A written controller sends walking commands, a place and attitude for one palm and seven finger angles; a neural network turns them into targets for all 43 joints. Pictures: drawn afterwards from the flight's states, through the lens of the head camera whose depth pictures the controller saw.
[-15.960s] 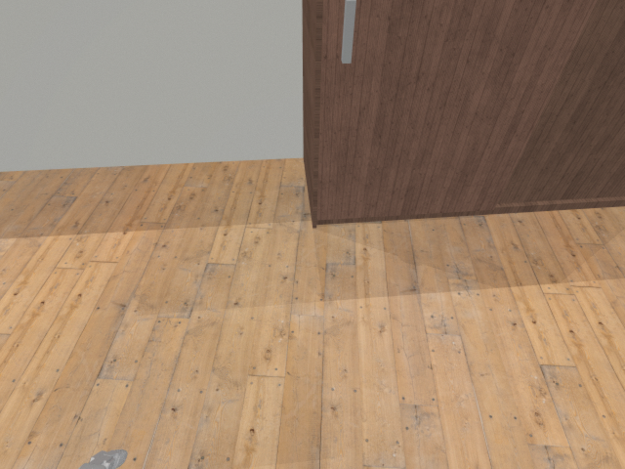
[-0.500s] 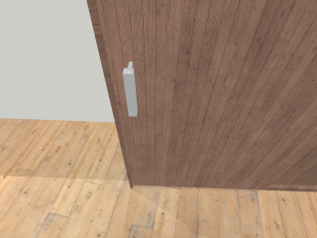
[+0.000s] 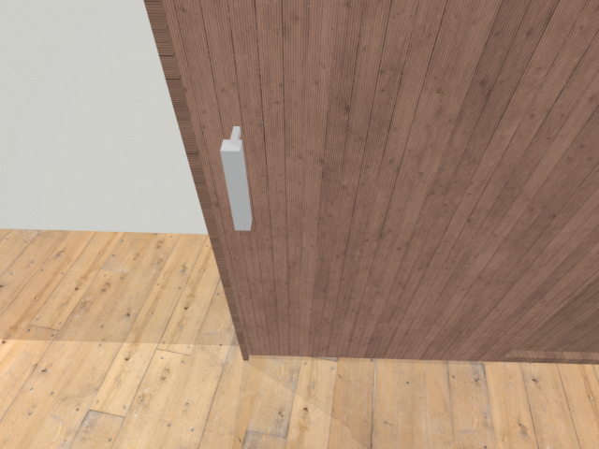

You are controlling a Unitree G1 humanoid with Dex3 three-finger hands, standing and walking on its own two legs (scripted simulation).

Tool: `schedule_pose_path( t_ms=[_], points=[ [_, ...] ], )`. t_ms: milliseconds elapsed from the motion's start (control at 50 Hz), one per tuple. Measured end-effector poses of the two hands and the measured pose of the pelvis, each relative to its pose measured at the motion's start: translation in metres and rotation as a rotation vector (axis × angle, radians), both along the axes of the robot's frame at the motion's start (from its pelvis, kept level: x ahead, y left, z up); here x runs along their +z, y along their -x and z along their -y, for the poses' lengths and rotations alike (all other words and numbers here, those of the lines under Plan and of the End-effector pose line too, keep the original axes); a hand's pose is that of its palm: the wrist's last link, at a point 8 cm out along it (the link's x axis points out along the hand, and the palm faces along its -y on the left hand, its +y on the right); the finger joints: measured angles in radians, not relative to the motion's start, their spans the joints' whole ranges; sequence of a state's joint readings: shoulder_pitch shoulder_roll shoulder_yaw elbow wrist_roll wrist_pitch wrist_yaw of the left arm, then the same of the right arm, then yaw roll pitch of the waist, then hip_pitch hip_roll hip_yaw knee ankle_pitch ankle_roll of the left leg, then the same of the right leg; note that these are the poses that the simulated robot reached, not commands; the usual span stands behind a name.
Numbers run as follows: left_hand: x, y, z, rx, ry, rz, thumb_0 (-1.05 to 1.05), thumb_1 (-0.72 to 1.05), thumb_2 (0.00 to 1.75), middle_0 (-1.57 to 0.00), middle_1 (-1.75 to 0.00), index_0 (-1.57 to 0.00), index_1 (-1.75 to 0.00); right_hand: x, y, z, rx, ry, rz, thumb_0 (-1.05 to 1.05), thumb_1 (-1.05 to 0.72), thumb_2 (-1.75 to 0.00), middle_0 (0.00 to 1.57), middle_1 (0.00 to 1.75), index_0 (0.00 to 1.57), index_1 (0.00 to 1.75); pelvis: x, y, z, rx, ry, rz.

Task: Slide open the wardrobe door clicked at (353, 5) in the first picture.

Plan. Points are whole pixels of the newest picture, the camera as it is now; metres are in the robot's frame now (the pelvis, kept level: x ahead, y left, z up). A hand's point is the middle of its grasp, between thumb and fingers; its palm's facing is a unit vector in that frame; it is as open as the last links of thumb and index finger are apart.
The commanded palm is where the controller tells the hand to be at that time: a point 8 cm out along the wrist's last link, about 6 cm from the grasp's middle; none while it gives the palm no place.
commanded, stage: look again from close up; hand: left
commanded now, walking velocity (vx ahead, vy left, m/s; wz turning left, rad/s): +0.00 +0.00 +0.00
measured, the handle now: (240, 180) +0.49 +0.12 +0.09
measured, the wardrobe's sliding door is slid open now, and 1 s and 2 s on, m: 0.00 0.00 0.00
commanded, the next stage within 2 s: raise the hand with hooked fingers in 0.20 s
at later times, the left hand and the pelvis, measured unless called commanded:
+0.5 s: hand (165, 374) +0.21 +0.19 +0.00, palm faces +0.27 -0.96 -0.10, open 7.6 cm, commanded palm +0.11 +0.23 -0.05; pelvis +0.00 -0.01 -0.01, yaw +3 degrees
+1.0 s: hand (168, 378) +0.21 +0.18 +0.00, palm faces -0.07 -0.99 -0.12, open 10.3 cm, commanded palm +0.16 +0.25 +0.01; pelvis +0.00 -0.05 -0.07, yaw +5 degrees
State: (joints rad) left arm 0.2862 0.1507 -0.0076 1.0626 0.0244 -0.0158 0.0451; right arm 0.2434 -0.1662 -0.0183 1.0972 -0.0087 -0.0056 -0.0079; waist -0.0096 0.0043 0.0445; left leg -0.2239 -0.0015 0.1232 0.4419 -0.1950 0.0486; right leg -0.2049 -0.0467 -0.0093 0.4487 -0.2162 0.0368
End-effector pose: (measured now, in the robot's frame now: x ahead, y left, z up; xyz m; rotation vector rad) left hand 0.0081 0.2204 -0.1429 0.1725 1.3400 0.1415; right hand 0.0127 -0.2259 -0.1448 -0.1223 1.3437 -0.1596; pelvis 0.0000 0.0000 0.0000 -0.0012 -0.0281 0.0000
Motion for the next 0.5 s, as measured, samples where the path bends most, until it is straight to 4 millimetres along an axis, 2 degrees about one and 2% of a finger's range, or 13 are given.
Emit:
schedule_pose_path(
  t_ms=[320, 340, 360, 420, 460, 500],
  points=[
    [0.001, 0.001, 0.002, 0.001, -0.007, -0.024, 0.0, 0.9, 0.9, -0.2, -0.3, -0.2, -0.3, -0.001, 0.004, 0.0, 0.004, -0.011, -0.033, 0.0, -0.91, -0.9, 0.2, 0.3, 0.2, 0.3, 0.001, -0.005, 0.004, 0.002, 0.004, -0.002],
    [0.006, -0.008, 0.001, 0.06, 0.0, 0.027, 0.01, 0.9, 0.9, -0.2, -0.3, -0.2, -0.3, 0.001, 0.001, 0.001, 0.006, -0.002, -0.006, 0.01, -0.91, -0.9, 0.2, 0.3, 0.2, 0.3, 0.0, -0.005, 0.004, 0.01, 0.005, -0.003],
    [0.017, -0.026, -0.005, 0.109, -0.01, 0.143, 0.01, 0.91, 0.9, -0.2, -0.3, -0.21, -0.3, 0.005, -0.004, 0.004, 0.018, 0.019, 0.05, 0.01, -0.91, -0.9, 0.2, 0.3, 0.2, 0.3, -0.001, -0.005, 0.005, 0.015, 0.001, 0.002],
    [0.076, -0.095, -0.019, 0.143, -0.079, 0.609, 0.02, 0.89, 0.89, -0.21, -0.31, -0.21, -0.31, 0.016, -0.033, 0.014, 0.056, 0.06, 0.247, 0.01, -0.92, -0.9, 0.2, 0.3, 0.2, 0.3, -0.005, -0.005, 0.008, 0.039, -0.01, 0.0],
    [0.117, -0.136, -0.018, 0.127, -0.078, 0.87, 0.02, 0.87, 0.88, -0.21, -0.33, -0.21, -0.33, 0.023, -0.06, 0.021, 0.079, 0.073, 0.385, 0.02, -0.91, -0.9, 0.2, 0.3, 0.2, 0.3, -0.008, -0.004, 0.009, 0.057, -0.007, -0.002],
    [0.153, -0.168, -0.013, 0.074, -0.055, 1.103, 0.02, 0.85, 0.87, -0.21, -0.35, -0.21, -0.34, 0.031, -0.089, 0.029, 0.099, 0.085, 0.519, 0.02, -0.91, -0.9, 0.2, 0.3, 0.2, 0.3, -0.013, -0.001, 0.011, 0.06, -0.004, -0.023]
  ],
)
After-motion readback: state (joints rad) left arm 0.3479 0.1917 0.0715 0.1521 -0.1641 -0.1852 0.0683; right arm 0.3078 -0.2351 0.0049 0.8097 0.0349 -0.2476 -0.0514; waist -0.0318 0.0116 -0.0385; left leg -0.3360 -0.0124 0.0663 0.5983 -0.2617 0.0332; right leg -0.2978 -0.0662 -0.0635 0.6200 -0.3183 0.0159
